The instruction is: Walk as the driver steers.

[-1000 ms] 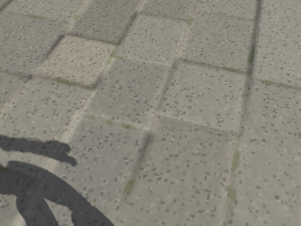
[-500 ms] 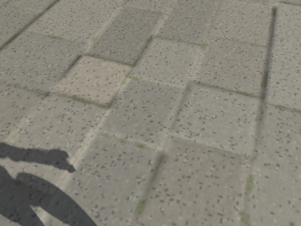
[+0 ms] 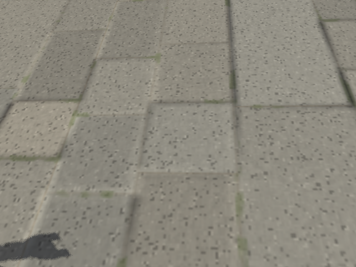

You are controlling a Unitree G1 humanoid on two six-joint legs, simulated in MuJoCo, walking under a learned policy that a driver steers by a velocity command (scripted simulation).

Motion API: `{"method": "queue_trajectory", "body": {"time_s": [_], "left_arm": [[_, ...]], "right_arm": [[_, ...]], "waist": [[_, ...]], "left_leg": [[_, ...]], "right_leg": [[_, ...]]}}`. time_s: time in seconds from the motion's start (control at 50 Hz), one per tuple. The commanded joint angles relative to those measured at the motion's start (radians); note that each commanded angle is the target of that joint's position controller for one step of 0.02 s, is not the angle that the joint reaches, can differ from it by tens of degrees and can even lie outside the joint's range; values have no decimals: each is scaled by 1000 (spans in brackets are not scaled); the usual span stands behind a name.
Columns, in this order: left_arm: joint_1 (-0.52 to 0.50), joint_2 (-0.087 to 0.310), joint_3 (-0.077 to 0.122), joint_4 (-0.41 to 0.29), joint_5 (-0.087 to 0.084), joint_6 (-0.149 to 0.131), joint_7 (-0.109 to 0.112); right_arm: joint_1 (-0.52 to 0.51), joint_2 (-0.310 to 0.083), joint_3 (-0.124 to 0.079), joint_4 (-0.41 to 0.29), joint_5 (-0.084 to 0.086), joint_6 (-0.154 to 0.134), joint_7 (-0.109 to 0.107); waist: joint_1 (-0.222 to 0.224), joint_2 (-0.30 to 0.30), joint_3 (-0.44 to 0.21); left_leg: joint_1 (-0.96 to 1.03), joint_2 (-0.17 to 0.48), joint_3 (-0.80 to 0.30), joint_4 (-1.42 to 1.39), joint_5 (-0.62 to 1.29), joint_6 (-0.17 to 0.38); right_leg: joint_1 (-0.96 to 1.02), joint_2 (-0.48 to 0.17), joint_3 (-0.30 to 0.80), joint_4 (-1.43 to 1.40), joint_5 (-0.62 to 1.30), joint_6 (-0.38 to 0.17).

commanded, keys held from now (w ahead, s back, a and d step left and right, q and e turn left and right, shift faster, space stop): e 0.28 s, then no key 0.22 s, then q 0.50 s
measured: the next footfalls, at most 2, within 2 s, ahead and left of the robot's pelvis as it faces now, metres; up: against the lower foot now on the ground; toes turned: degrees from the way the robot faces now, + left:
left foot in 0.32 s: +0.28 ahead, +0.08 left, +0.00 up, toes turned -16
right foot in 0.62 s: +0.18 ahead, -0.14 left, +0.00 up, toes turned -11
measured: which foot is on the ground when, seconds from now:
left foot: up 0.00-0.30, down 0.32-0.68, up 0.70-0.90, down 0.92-1.00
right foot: down 0.00-0.32, up 0.34-0.60, down 0.62-0.92, up 0.94-1.00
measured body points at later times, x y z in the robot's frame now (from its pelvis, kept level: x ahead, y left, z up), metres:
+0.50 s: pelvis +0.14 +0.01 +0.00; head +0.19 +0.01 +0.45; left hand +0.34 +0.26 -0.11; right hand +0.24 -0.28 -0.10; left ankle +0.24 +0.09 -0.74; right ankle +0.05 -0.11 -0.67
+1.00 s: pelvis +0.19 +0.01 -0.01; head +0.23 +0.03 +0.44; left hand +0.37 +0.28 -0.12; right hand +0.30 -0.29 -0.10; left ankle +0.21 +0.09 -0.74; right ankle +0.12 -0.13 -0.68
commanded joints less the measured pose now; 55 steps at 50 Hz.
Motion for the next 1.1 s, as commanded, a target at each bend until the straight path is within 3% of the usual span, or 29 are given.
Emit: {"method": "queue_trajectory", "body": {"time_s": [0.02,0.06,0.12,0.22,0.28,0.3,0.32,0.34,0.36,0.38,0.4,0.46,0.52,0.6,0.62,0.64,0.66,0.68,0.72,0.8,0.86,0.9,0.92,0.94,0.96,0.98,1.0,1.04,1.1], "left_arm": [[-53,190,40,-95,5,-26,33],[1,178,43,-85,-4,-13,49],[40,185,52,-84,-16,14,68],[31,200,70,-110,-21,43,79],[-51,202,74,-156,-19,39,76],[-78,182,67,-171,-17,32,70],[-76,118,45,-203,6,26,65],[127,46,28,-194,10,26,63],[188,178,52,-154,-1,35,58],[76,228,69,-154,-14,49,61],[19,225,69,-155,-12,64,68],[-12,141,48,-174,-2,87,64],[-53,78,16,-187,16,72,60],[-46,109,23,-160,19,65,51],[-72,135,27,-176,29,64,53],[-77,188,36,-198,39,64,61],[-108,250,56,-188,37,66,63],[-138,198,46,-201,39,61,60],[-178,191,50,-216,34,50,66],[-182,185,56,-229,12,37,83],[-220,205,67,-233,-3,52,84],[-203,193,67,-221,-12,59,81],[-154,162,63,-215,3,53,75],[-223,96,37,-286,34,47,78],[-271,117,41,-284,21,40,80],[-268,139,46,-279,6,38,77],[-259,149,52,-260,9,37,80],[-258,162,60,-252,16,36,87],[-234,123,50,-244,6,32,75]], "right_arm": [[-112,-104,-29,-85,-25,-31,-2],[-135,-53,-16,-95,-16,-24,5],[-223,-12,1,-126,-5,-13,20],[-273,-52,-4,-147,0,-15,44],[-158,-107,-25,-117,-9,-37,36],[-78,-131,-32,-102,-21,-47,29],[31,-187,-38,-99,-46,-50,20],[43,-200,-33,-87,-55,-36,20],[14,-143,-24,-91,-22,-21,23],[-57,-72,-3,-114,-10,-13,20],[-94,-40,12,-107,-12,0,21],[-136,-52,18,-76,-28,18,20],[-123,-70,15,-47,-25,17,18],[-109,-100,18,-29,1,30,24],[-83,-86,26,-21,5,28,26],[-71,-76,32,-23,-4,23,32],[-60,-72,27,-38,2,22,32],[-72,-86,25,-32,2,24,28],[-42,-91,11,-21,7,32,24],[-18,-71,3,-44,17,52,39],[7,-58,3,-50,22,66,55],[54,-78,-9,-42,16,72,57],[77,-151,-32,-53,11,72,45],[105,-282,-57,-73,-10,65,40],[156,-229,-37,-76,-33,46,44],[112,-205,-29,-82,-29,31,40],[71,-195,-29,-88,-9,26,31],[24,-171,-17,-99,15,42,9],[27,-174,-19,-109,9,63,-8]], "waist": [[-25,-133,56],[-18,-116,12],[10,-151,4],[18,-169,3],[-39,-193,-46],[-83,-166,-106],[-107,-34,-266],[1,233,-378],[10,158,-375],[-13,86,-218],[-10,28,-149],[18,78,-45],[-2,105,-77],[18,78,-76],[16,53,-61],[8,-17,-55],[-39,-191,-22],[-28,-222,-9],[-34,-247,26],[-16,-211,-7],[-27,-186,-34],[-49,-150,-48],[-38,22,-71],[-53,294,-67],[-108,164,-147],[-84,93,-115],[-66,31,-97],[-46,25,-88],[-37,50,-106]], "left_leg": [[-211,4,-29,-89,162,-27],[-162,-35,-10,-185,220,-37],[-89,-76,-4,-371,294,-42],[-23,-90,-40,-515,279,-35],[173,-110,-33,-627,267,13],[327,-72,-34,-705,423,52],[632,130,-222,-642,720,138],[874,401,-583,-617,1070,346],[768,409,-646,-674,774,371],[640,322,-477,-693,631,322],[527,251,-362,-720,499,276],[268,139,-205,-803,334,232],[270,134,-170,-795,399,249],[208,113,-211,-773,143,203],[149,90,-220,-773,40,150],[87,56,-204,-720,-47,92],[112,-39,-79,-645,-97,44],[169,-66,-34,-554,-42,16],[127,-81,10,-430,3,13],[44,-29,22,-238,-185,14],[130,-39,76,-356,-72,13],[276,-76,81,-543,138,37],[406,12,-107,-635,428,91],[513,279,-546,-719,697,313],[561,333,-600,-731,698,402],[553,302,-506,-706,696,372],[543,247,-430,-691,655,318],[498,186,-356,-692,645,260],[491,138,-317,-703,640,251]], "right_leg": [[137,-225,296,-273,538,-124],[153,-184,213,-218,759,-94],[124,-153,197,-183,740,-55],[147,-188,315,-117,655,-68],[139,-149,367,2,724,-44],[115,-97,330,114,745,-9],[-35,-20,290,358,447,33],[-306,162,245,651,-430,89],[-334,74,251,786,-379,116],[-374,40,204,824,-300,139],[-367,10,168,791,-243,150],[-220,-20,106,596,-156,156],[-113,-49,66,316,-138,145],[88,-17,22,-33,147,102],[144,-43,56,-78,181,73],[183,-150,150,-92,215,30],[38,-204,191,-117,57,-31],[-31,-213,205,-171,-32,-51],[-30,-243,213,-173,54,-55],[54,-361,223,-90,552,-131],[53,-330,134,-32,599,-101],[-11,-271,46,72,477,-33],[-128,-184,-49,268,256,51],[-426,-1,-75,531,-291,148],[-459,-4,86,697,-399,142],[-489,-25,106,750,-335,133],[-501,-42,104,734,-257,130],[-457,-57,108,665,-139,140],[-406,-22,81,569,-61,163]]}}
Keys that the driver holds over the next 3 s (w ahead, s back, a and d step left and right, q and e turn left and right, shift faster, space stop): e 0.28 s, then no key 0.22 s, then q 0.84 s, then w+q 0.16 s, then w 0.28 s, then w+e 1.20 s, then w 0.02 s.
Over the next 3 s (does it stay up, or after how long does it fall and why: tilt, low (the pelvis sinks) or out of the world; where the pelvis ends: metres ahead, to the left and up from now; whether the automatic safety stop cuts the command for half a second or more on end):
stays up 0.91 0.19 0.00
